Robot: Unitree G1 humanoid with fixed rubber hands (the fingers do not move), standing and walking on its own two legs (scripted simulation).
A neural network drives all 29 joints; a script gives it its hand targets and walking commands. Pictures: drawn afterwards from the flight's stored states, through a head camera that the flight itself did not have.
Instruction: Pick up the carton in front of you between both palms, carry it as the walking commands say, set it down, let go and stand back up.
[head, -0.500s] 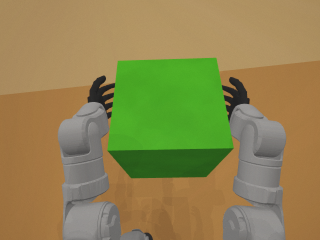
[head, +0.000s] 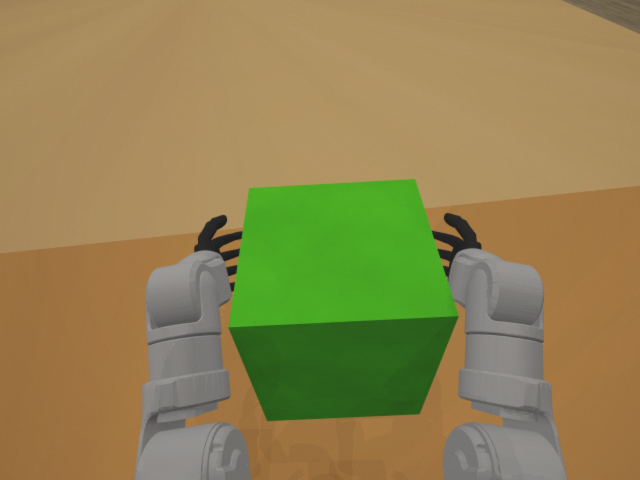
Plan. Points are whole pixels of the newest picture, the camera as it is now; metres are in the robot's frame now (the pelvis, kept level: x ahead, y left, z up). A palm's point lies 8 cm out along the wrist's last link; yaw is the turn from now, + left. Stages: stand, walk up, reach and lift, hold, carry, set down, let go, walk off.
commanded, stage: carry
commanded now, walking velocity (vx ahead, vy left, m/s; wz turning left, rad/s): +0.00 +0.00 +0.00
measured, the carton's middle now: (337, 305) +0.32 +0.00 +0.06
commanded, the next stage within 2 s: none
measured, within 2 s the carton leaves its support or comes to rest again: neither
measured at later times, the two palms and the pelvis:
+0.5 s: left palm (214, 285) +0.30 +0.15 +0.13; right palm (475, 287) +0.30 -0.15 +0.12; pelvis -0.02 +0.00 +0.00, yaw +0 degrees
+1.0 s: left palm (213, 298) +0.28 +0.14 +0.13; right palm (481, 301) +0.28 -0.16 +0.12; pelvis -0.04 -0.01 +0.01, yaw +0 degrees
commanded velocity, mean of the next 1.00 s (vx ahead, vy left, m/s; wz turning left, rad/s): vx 0.00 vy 0.00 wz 0.00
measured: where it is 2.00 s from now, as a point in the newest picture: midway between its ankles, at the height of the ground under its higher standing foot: outside the picture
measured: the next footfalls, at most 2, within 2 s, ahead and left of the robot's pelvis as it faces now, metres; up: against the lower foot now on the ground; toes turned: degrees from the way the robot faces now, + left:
none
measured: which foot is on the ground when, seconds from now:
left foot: down 0.00-1.00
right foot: down 0.00-1.00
